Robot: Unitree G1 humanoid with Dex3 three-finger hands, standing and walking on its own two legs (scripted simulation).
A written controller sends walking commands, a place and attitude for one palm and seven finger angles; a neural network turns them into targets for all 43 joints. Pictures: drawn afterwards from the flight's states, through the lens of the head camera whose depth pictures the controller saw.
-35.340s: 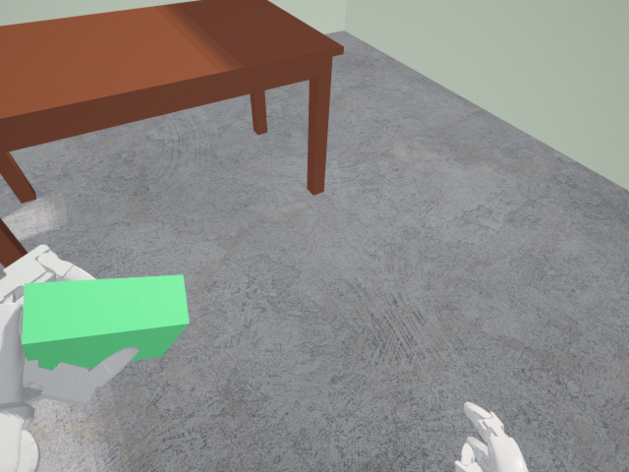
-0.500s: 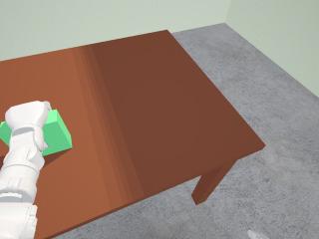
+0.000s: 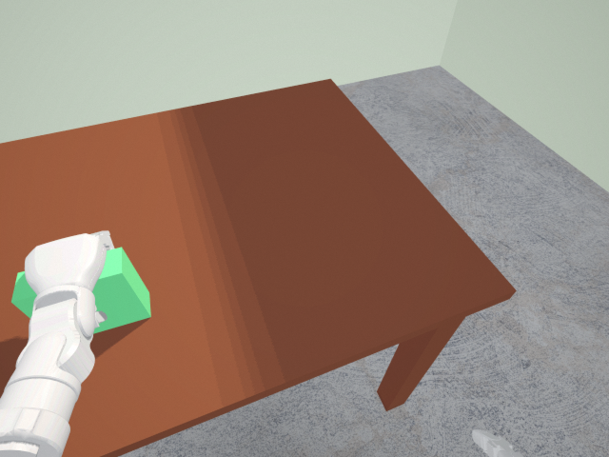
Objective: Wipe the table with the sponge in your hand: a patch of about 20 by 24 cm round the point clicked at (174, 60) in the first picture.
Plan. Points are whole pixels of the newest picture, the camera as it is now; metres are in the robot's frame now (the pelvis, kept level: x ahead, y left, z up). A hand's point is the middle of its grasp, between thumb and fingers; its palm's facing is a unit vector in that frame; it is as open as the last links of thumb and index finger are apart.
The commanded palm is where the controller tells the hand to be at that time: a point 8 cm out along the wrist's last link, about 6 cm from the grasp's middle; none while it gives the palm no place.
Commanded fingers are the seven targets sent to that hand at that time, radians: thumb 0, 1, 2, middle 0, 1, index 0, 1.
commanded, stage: wipe back along the first lane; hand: left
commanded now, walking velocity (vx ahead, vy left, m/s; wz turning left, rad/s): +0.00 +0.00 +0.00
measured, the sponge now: (95, 303) +0.32 +0.34 -0.01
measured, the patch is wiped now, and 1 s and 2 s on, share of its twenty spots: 0.95 0.95 0.95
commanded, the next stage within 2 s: lift the sponge slowly off the table in 0.96 s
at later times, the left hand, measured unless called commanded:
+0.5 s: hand (81, 315) +0.28 +0.32 +0.03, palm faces -0.05 -0.03 -1.00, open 9.4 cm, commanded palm +0.24 +0.30 +0.06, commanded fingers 0.00 0.10 1.30 -1.20 -1.60 -1.20 -1.60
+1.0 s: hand (79, 359) +0.22 +0.30 +0.03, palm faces -0.02 -0.06 -1.00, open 9.3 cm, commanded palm +0.18 +0.28 +0.06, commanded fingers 0.00 0.10 1.30 -1.20 -1.60 -1.20 -1.60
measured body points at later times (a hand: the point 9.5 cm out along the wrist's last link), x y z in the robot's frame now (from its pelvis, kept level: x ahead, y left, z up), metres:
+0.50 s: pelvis +0.00 +0.00 +0.00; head +0.01 -0.01 +0.45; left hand +0.28 +0.32 +0.09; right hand +0.18 -0.24 -0.10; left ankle +0.00 +0.10 -0.73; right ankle -0.04 -0.13 -0.73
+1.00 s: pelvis +0.00 -0.01 +0.00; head -0.01 -0.03 +0.45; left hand +0.22 +0.29 +0.09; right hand +0.21 -0.23 -0.09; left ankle +0.00 +0.10 -0.73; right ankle -0.04 -0.13 -0.73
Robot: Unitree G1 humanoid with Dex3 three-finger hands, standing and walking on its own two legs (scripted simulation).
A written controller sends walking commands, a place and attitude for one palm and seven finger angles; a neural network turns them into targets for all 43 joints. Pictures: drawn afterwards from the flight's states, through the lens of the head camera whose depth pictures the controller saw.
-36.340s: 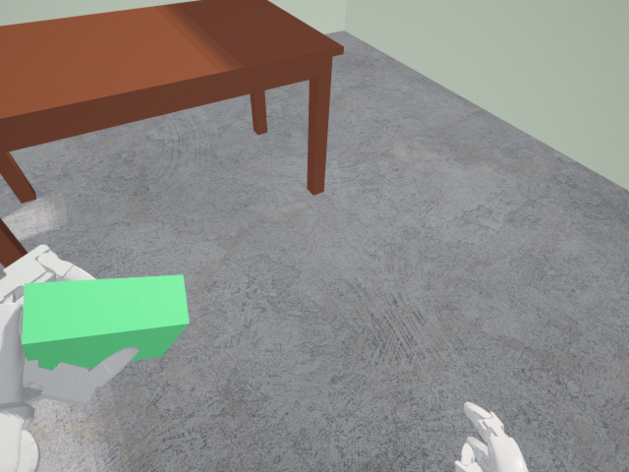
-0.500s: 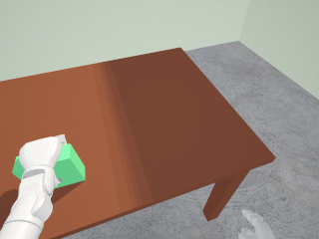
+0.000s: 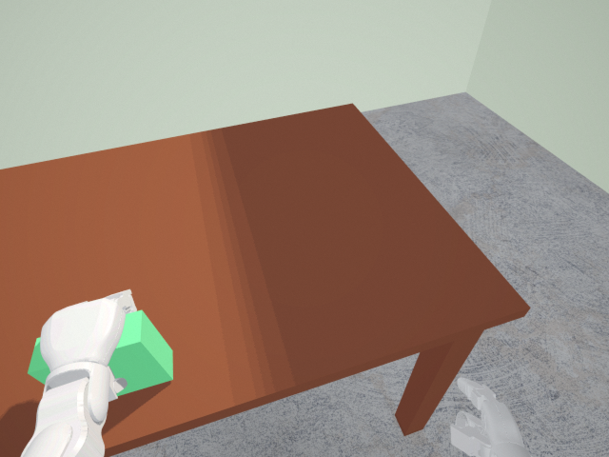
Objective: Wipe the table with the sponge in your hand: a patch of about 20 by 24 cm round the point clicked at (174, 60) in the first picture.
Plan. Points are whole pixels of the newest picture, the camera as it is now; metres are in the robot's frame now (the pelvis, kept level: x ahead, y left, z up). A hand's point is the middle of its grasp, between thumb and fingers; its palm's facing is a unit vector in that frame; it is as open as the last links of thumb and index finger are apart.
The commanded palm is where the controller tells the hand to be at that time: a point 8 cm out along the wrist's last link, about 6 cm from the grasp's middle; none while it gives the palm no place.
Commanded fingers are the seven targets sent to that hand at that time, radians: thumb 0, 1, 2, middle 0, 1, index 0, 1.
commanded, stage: lift the sponge slowly off the table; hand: left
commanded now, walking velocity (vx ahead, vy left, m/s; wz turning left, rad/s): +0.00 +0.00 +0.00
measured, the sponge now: (116, 366) +0.22 +0.30 -0.01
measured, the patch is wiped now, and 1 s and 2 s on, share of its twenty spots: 0.95 0.95 0.95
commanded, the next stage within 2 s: none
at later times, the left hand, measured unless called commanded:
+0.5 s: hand (109, 363) +0.21 +0.29 +0.03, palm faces -0.03 -0.10 -0.99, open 9.3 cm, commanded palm +0.18 +0.28 +0.09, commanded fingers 0.00 0.10 1.30 -1.20 -1.60 -1.20 -1.60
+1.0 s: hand (101, 352) +0.21 +0.29 +0.06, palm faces -0.03 -0.09 -1.00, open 9.3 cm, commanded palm +0.19 +0.28 +0.12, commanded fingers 0.00 0.10 1.30 -1.20 -1.60 -1.20 -1.60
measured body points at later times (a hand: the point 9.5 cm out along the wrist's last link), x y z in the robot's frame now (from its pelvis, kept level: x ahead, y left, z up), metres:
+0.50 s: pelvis -0.01 -0.01 +0.00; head -0.02 -0.04 +0.45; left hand +0.21 +0.29 +0.09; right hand +0.21 -0.23 -0.09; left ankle +0.00 +0.11 -0.73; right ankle -0.04 -0.12 -0.73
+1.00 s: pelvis -0.02 -0.02 +0.01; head -0.04 -0.05 +0.46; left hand +0.21 +0.29 +0.11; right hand +0.22 -0.23 -0.07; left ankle +0.00 +0.11 -0.73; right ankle -0.04 -0.12 -0.73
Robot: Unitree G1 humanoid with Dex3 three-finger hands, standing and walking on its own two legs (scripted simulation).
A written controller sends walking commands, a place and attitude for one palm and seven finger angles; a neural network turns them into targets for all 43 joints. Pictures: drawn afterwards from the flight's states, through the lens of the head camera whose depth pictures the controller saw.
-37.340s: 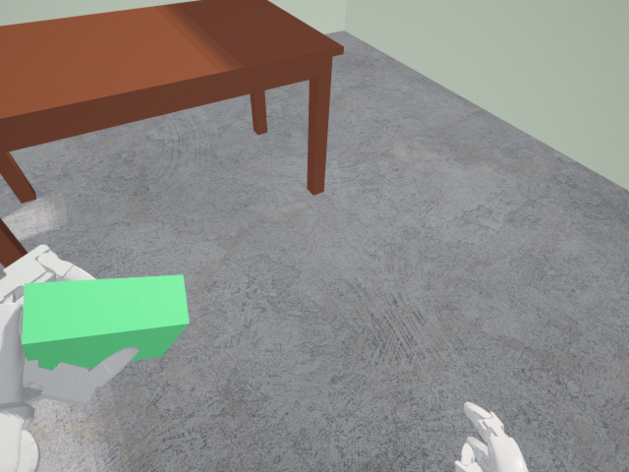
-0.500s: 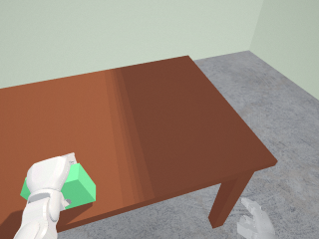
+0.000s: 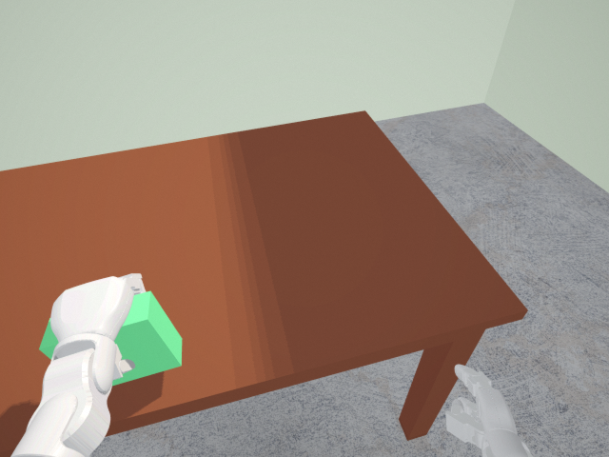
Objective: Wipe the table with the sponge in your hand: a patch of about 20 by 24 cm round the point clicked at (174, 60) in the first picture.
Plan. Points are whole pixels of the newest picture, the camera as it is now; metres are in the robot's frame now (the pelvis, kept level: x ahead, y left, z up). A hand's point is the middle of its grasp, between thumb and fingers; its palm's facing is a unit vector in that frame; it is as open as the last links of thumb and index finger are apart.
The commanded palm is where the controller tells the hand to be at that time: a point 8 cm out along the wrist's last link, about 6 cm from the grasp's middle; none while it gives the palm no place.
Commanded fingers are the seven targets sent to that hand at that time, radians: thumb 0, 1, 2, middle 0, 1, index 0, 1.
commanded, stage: lift the sponge slowly off the table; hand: left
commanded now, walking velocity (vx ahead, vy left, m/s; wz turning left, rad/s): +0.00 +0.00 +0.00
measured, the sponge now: (125, 350) +0.23 +0.30 +0.01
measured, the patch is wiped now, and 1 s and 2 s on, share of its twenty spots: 0.95 0.95 0.95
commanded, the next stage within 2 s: bring the sponge back beside the body in 1.16 s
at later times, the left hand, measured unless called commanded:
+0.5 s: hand (106, 314) +0.24 +0.31 +0.08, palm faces +0.01 -0.10 -1.00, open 9.3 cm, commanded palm +0.22 +0.30 +0.15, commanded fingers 0.00 0.10 1.30 -1.20 -1.60 -1.20 -1.60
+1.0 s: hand (100, 298) +0.24 +0.30 +0.12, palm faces +0.06 -0.09 -0.99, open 9.3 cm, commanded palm +0.21 +0.30 +0.19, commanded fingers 0.00 0.10 1.30 -1.20 -1.60 -1.20 -1.60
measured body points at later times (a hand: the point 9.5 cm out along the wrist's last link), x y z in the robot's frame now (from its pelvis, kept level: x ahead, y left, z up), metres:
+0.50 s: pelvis +0.00 +0.00 +0.00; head -0.02 -0.03 +0.45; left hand +0.23 +0.31 +0.14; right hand +0.24 -0.21 -0.08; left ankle +0.02 +0.13 -0.74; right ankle -0.02 -0.10 -0.74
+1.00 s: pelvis -0.01 +0.01 +0.01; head -0.03 -0.03 +0.45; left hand +0.23 +0.30 +0.17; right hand +0.25 -0.19 -0.07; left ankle +0.02 +0.13 -0.74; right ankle -0.02 -0.10 -0.74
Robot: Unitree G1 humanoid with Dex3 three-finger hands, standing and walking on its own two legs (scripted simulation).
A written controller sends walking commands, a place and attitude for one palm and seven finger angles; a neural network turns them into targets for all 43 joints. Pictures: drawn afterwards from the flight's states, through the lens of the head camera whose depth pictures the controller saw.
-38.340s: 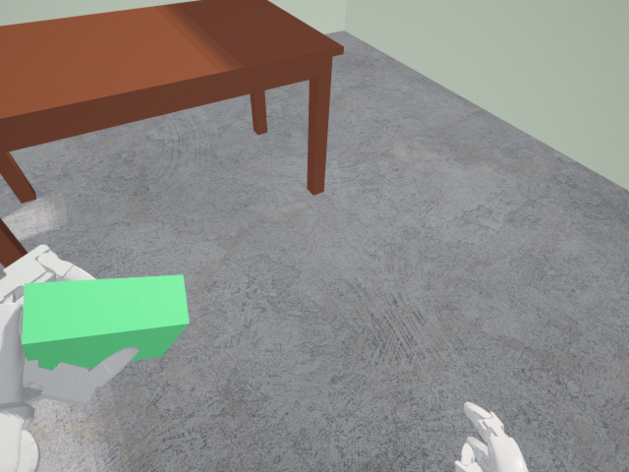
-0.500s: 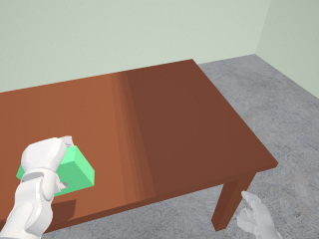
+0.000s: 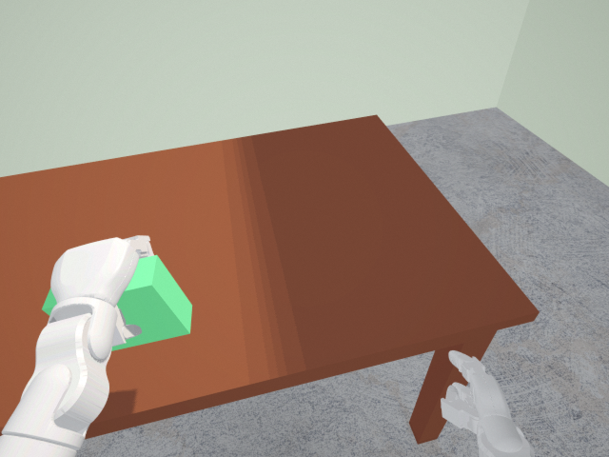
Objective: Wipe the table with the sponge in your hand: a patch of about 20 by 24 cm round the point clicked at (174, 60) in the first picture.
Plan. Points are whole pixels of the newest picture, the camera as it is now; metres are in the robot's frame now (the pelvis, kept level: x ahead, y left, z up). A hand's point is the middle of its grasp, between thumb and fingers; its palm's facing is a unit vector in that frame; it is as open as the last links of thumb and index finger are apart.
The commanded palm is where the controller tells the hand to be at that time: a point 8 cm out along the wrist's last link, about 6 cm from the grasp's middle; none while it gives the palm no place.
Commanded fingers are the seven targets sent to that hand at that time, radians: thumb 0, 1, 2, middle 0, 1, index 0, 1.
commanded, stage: lift the sponge slowly off the table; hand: left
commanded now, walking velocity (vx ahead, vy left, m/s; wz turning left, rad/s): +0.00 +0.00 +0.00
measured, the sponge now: (133, 314) +0.25 +0.29 +0.07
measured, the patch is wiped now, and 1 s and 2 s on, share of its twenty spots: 0.95 0.95 0.95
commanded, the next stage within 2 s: bring the sponge back beside the body in 0.16 s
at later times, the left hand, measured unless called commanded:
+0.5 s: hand (115, 298) +0.24 +0.29 +0.11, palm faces +0.07 -0.09 -0.99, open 9.3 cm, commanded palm +0.21 +0.28 +0.18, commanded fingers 0.00 0.10 1.30 -1.20 -1.60 -1.20 -1.60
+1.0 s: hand (104, 322) +0.21 +0.29 +0.11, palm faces +0.08 -0.11 -0.99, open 9.3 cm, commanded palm +0.17 +0.28 +0.18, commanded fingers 0.00 0.10 1.30 -1.20 -1.60 -1.20 -1.60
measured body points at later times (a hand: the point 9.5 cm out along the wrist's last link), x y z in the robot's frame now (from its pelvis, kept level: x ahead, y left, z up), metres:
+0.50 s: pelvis +0.00 -0.01 +0.00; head -0.02 -0.04 +0.45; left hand +0.23 +0.29 +0.17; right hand +0.25 -0.21 -0.08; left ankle +0.03 +0.12 -0.74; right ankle -0.01 -0.11 -0.74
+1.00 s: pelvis -0.01 -0.01 +0.00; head -0.04 -0.04 +0.45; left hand +0.20 +0.29 +0.17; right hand +0.26 -0.20 -0.07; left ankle +0.03 +0.12 -0.74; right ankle -0.01 -0.11 -0.74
